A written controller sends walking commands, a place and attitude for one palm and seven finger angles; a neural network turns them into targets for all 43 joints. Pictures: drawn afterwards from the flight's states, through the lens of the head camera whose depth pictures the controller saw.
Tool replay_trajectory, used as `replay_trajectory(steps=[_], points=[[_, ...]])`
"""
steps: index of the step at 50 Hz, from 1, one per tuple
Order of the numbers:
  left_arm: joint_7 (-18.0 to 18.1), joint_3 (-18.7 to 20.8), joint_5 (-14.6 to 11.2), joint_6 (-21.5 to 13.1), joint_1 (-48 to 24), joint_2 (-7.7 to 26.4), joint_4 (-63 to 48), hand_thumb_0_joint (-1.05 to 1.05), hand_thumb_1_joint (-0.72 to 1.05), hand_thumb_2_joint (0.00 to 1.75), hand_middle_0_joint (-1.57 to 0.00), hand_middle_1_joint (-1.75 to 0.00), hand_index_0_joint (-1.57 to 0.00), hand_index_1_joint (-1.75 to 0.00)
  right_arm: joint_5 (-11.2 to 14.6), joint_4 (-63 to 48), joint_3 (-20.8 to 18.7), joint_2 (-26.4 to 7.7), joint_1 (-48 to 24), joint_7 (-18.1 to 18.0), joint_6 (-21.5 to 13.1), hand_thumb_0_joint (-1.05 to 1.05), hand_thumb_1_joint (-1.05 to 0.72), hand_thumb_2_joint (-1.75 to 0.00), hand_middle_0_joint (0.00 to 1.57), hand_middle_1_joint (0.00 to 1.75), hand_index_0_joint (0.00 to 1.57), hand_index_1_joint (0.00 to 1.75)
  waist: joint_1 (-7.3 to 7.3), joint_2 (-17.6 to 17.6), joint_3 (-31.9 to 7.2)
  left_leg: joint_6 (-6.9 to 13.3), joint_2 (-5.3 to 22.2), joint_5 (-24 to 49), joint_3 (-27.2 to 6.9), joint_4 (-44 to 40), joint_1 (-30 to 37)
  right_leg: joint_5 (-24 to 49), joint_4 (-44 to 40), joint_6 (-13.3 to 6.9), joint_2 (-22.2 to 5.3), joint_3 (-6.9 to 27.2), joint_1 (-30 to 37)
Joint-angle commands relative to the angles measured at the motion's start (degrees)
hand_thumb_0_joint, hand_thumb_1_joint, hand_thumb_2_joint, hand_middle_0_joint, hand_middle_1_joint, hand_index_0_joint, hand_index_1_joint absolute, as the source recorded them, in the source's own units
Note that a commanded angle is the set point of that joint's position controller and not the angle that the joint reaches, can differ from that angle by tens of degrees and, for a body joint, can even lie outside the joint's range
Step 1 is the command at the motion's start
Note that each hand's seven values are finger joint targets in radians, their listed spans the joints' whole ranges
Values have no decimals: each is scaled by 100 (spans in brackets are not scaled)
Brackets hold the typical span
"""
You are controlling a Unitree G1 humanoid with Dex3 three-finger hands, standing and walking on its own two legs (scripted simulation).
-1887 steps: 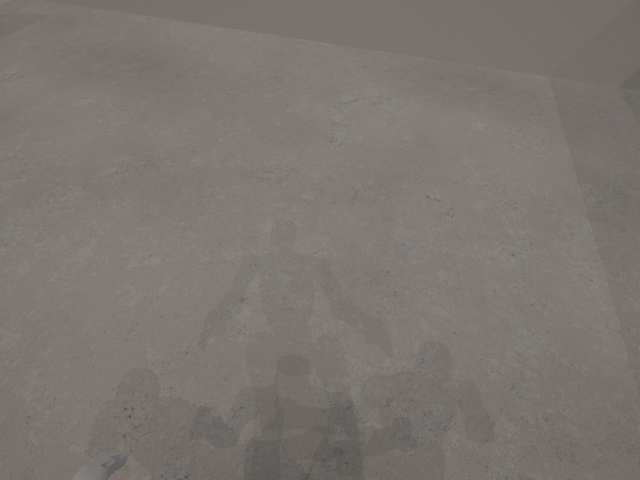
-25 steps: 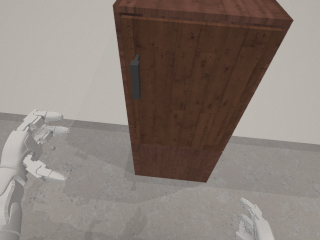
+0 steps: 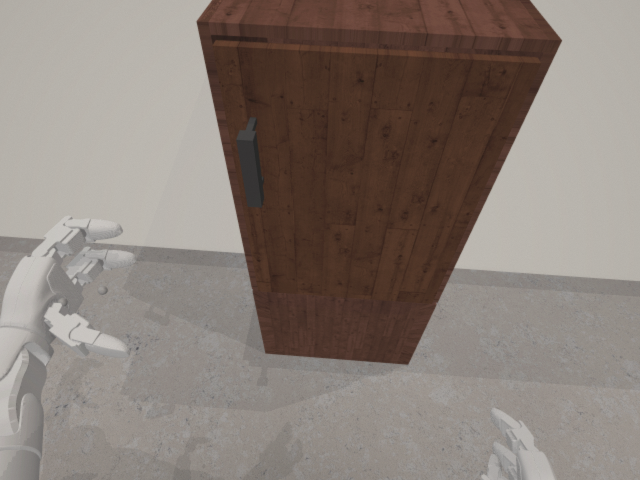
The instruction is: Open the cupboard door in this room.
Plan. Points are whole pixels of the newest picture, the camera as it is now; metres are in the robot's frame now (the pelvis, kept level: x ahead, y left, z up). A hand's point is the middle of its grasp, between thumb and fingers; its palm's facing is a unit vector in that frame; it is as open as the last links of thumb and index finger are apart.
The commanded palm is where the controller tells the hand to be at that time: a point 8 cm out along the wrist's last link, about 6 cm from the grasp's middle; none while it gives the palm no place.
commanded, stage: raise the hand with hooked fingers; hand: left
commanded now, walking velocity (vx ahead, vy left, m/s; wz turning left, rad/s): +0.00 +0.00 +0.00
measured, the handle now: (254, 163) +0.55 +0.15 +0.08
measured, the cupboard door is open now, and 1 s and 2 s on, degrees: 0 0 0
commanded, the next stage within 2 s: move the hooked fingers beside the handle in 0.10 s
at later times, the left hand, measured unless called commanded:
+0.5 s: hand (138, 262) +0.33 +0.25 +0.10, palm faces +0.05 -1.00 -0.02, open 14.0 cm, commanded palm +0.31 +0.30 +0.10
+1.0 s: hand (160, 226) +0.39 +0.25 +0.10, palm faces +0.02 -1.00 +0.00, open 14.0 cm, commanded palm +0.37 +0.29 +0.10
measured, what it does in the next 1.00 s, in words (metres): stands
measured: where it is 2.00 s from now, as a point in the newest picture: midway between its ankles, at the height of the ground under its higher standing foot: outside the picture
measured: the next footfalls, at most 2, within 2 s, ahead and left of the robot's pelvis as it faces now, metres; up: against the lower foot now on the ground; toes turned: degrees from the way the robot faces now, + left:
none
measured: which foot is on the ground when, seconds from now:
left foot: down 0.00-1.00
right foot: down 0.00-1.00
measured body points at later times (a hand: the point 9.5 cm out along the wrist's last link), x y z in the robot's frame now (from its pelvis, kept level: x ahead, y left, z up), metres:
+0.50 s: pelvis -0.01 -0.03 +0.00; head +0.02 -0.03 +0.44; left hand +0.32 +0.30 +0.10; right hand +0.14 -0.28 -0.09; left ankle +0.01 +0.09 -0.72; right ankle +0.01 -0.10 -0.72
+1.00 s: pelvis +0.00 -0.01 -0.01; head +0.05 +0.00 +0.44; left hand +0.39 +0.30 +0.10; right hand +0.09 -0.28 -0.11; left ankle +0.01 +0.09 -0.72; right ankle +0.01 -0.10 -0.72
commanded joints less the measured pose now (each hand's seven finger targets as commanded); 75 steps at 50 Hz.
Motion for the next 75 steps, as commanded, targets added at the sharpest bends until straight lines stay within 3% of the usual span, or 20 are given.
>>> replay_trajectory(steps=[1, 7, 10, 16, 18, 21, 24, 30, 41, 45, 49, 51, 53, 59, 62, 65, 67, 68, 72, 75], points=[[-82, 472, -188, -419, -1487, 1539, -1112, 0, -50, 30, -30, -120, -30, -120, 32, -776, -321, -789, -353, -123, -322, 0, -90, -90, 20, 30, 20, 30, -34, 538, -1288, -130, 30, 1447, -458, -623, 863, 1261, -415, -42, 54, 238, 287], [-196, 456, -231, -251, -1431, 1521, -774, 0, -50, 30, -30, -120, -30, -120, 54, -795, -332, -817, -371, -141, -281, 0, -90, -90, 20, 30, 20, 30, -40, 105, -1214, -64, -12, 1292, -376, -568, 630, 1329, -452, 12, 20, 298, 331], [-154, 517, -229, -338, -1489, 1602, -876, 0, -50, 30, -30, -120, -30, -120, 42, -822, -314, -778, -423, -129, -274, 0, -90, -90, 20, 30, 20, 30, 2, 198, -1280, -58, -28, 1294, -339, -539, 618, 1360, -441, 12, 5, 360, 424], [-11, 468, -100, -508, -2595, 1784, -241, 0, -50, 30, -30, -120, -30, -120, 67, -617, -292, -805, -347, -203, -207, 0, -90, -90, 20, 30, 20, 30, -230, 153, -967, -45, -36, 644, -313, -483, 312, 660, -576, 66, -35, 531, 134], [-28, 260, -62, -548, -3078, 1715, -79, 0, -50, 30, -30, -120, -30, -120, 73, -564, -282, -812, -328, -218, -183, 0, -90, -90, 20, 30, 20, 30, -290, 98, -1052, -33, -37, 639, -286, -412, 260, 669, -559, 78, -77, 627, 189], [-79, 487, 39, -574, -3275, 2109, 379, 0, -50, 30, -30, -120, -30, -120, 81, -511, -281, -830, -295, -216, -136, 0, -90, -90, 20, 30, 20, 30, -238, 355, -1313, -34, -52, 639, -248, -329, 100, 661, -543, 94, -145, 789, 361], [-128, 424, 60, -637, -3535, 2145, 632, 0, -50, 30, -30, -120, -30, -120, 87, -508, -277, -832, -249, -187, -82, 0, -90, -90, 20, 30, 20, 30, -231, 389, -1514, -36, -39, 740, -246, -275, 30, 837, -462, 88, -150, 816, 453], [-202, 516, 66, -733, -3712, 2270, 1360, 0, -50, 30, -30, -120, -30, -120, 89, -503, -330, -903, -7, -138, 27, 0, -90, -90, 20, 30, 20, 30, -218, 66, -1624, -22, -25, 875, -215, -227, -180, 1165, -314, 109, -108, 779, 493], [24, 496, 188, -956, -3937, 2166, 1213, 0, -50, 30, -30, -120, -30, -120, 43, -546, -433, -922, 322, -25, 243, 0, -90, -90, 20, 30, 20, 30, -189, 207, -2040, 5, -3, 1350, -217, -254, 141, 1681, -108, 56, 10, 573, 395], [95, 567, 245, -961, -4136, 2251, 1366, 0, -50, 30, -30, -120, -30, -120, 37, -478, -439, -925, 387, -18, 331, 0, -90, -90, 20, 30, 20, 30, -248, 325, -1887, -3, 14, 1411, -215, -258, 134, 1738, -102, 47, 26, 554, 293], [149, 116, 361, -1001, -4976, 1953, 1468, 0, -50, 30, -30, -120, -30, -120, 36, -414, -418, -921, 430, -26, 379, 0, -90, -90, 20, 30, 20, 30, -456, 398, -1762, -9, 41, 1235, -312, -259, 258, 1366, -128, 25, 61, 476, -117], [178, 139, 410, -1017, -4947, 1998, 1720, 0, -50, 30, -30, -120, -30, -120, 27, -382, -418, -950, 489, -29, 407, 0, -90, -90, 20, 30, 20, 30, -459, 428, -1784, -23, 56, 1246, -349, -243, 317, 1291, -116, 7, 69, 451, -239], [165, -183, 387, -1072, -5341, 1666, 1714, 0, -50, 30, -30, -120, -30, -120, 18, -353, -410, -938, 532, -22, 420, 0, -90, -90, 20, 30, 20, 30, -537, 485, -1931, -42, 61, 1451, -407, -184, 536, 1336, -57, -25, 89, 401, -369], [271, -4, 526, -1054, -5817, 1996, 2714, 0, -50, 30, -30, -120, -30, -120, -19, -206, -394, -1023, 674, -5, 551, 0, -90, -90, 20, 30, 20, 30, -607, 131, -1798, -56, 94, 1166, -466, -132, 184, 1083, 8, 5, 69, 375, -597], [352, -42, 661, -1138, -6201, 2112, 2855, 0, -50, 30, -30, -120, -30, -120, -38, -190, -383, -1047, 759, 20, 605, 0, -90, -90, 20, 30, 20, 30, -658, 321, -1911, -85, 109, 1201, -523, -92, 203, 1012, 91, 1, 62, 361, -762], [424, 185, 737, -1364, -6305, 2369, 2691, 0, -50, 30, -30, -120, -30, -120, -101, -180, -413, -1058, 891, 70, 643, 0, -90, -90, 20, 30, 20, 30, -551, 702, -2530, -169, 143, 1767, -607, 33, 660, 1223, 232, -34, 93, 353, -783], [441, 74, 726, -1449, -6354, 2200, 2645, 0, -50, 30, -30, -120, -30, -120, -113, -160, -429, -1048, 938, 102, 683, 0, -90, -90, 20, 30, 20, 30, -604, 735, -2645, -191, 179, 1999, -627, 99, 825, 1284, 253, -18, 118, 342, -903], [442, 34, 701, -1469, -6479, 2167, 2731, 0, -50, 30, -30, -120, -30, -120, -120, -127, -429, -1060, 992, 103, 717, 0, -90, -90, 20, 30, 20, 30, -662, 554, -2560, -192, 203, 2119, -674, 117, 763, 1309, 270, -23, 141, 306, -940], [405, -146, 737, -1313, -6546, 1975, 3164, 0, -50, 30, -30, -120, -30, -120, -105, -73, -449, -1091, 1073, 130, 836, 0, -90, -90, 20, 30, 20, 30, -771, 633, -2262, -171, 208, 1863, -606, 102, 557, 1186, 227, 6, 147, 295, -1147], [464, -44, 810, -1257, -6688, 2129, 3287, 0, -50, 30, -30, -120, -30, -120, -133, -53, -465, -1115, 1192, 139, 911, 0, -90, -90, 20, 30, 20, 30, -763, 621, -2320, -167, 208, 1958, -638, 134, 508, 1210, 264, 1, 160, 287, -1166]])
